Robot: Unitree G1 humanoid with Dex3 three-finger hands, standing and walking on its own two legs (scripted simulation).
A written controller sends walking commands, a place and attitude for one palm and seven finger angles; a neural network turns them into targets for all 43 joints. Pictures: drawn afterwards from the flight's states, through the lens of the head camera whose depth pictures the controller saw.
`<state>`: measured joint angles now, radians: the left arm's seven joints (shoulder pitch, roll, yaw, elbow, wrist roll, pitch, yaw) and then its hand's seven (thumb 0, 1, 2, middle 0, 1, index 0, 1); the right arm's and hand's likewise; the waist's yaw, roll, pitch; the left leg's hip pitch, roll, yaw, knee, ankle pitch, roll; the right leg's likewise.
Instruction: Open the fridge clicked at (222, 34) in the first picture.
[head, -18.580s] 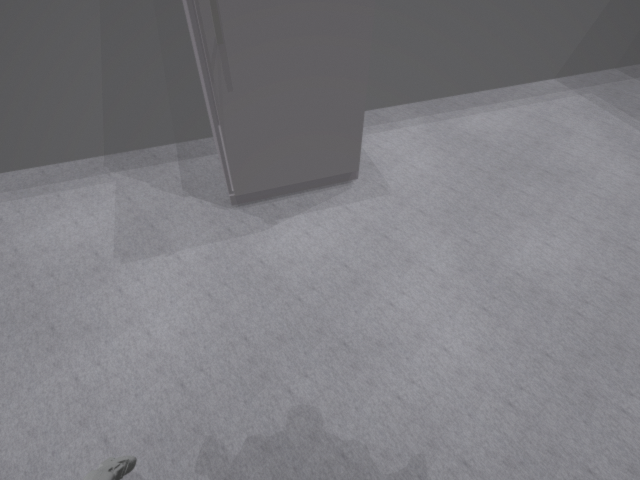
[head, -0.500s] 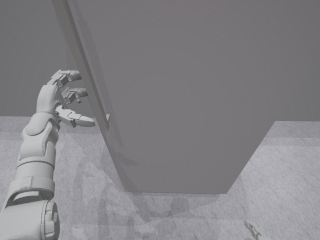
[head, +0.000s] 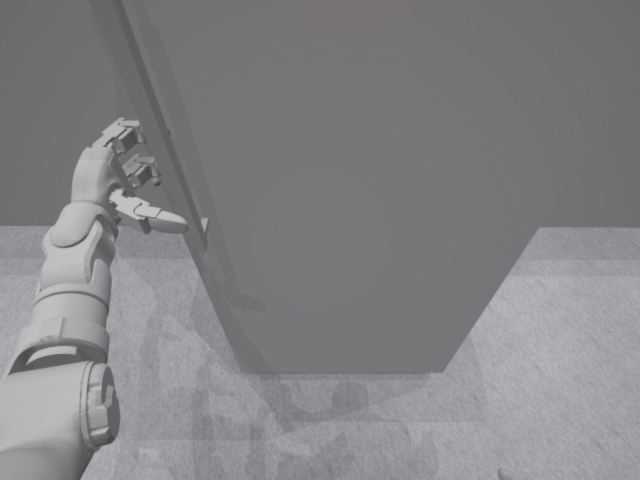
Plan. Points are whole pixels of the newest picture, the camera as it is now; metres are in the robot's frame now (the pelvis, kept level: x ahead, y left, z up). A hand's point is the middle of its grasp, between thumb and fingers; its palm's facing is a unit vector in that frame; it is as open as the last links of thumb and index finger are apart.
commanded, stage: slide the fingers in behind the handle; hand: left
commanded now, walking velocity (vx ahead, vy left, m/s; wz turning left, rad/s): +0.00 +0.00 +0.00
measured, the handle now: (159, 117) +0.48 +0.19 +0.21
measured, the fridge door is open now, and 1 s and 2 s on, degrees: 0 0 0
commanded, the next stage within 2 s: grip the handle and tug to test in 1.76 s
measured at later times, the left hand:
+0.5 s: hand (155, 190) +0.42 +0.20 +0.15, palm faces +0.00 -1.00 +0.00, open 14.0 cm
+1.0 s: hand (172, 192) +0.42 +0.18 +0.15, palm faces +0.01 -1.00 -0.01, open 14.0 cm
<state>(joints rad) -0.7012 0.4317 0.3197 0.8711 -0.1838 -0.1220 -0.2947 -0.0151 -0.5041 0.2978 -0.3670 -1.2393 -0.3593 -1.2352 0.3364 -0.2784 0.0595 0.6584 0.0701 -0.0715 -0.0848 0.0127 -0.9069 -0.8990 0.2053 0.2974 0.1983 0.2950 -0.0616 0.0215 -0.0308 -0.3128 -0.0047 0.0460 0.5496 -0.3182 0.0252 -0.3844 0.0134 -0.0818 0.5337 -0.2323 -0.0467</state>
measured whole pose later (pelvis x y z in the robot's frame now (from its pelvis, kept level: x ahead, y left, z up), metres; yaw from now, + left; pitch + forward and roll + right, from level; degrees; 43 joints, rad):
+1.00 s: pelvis +0.01 +0.01 +0.00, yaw +0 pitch +3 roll +0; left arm -0.53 0.30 0.23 0.57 -0.19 -0.03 -0.18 -0.02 -0.50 0.30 -0.30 -1.21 -0.30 -1.20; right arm 0.29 -0.25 0.05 0.63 0.07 -0.06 -0.07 0.01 -0.91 -0.90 0.21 0.30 0.20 0.29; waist -0.02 0.03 -0.04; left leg -0.24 -0.01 0.05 0.51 -0.32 0.03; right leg -0.32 0.01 -0.08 0.50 -0.24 -0.04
